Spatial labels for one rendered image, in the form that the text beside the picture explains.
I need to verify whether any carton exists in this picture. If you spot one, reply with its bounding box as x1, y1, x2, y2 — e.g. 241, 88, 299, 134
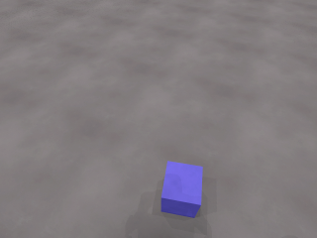
160, 161, 203, 218

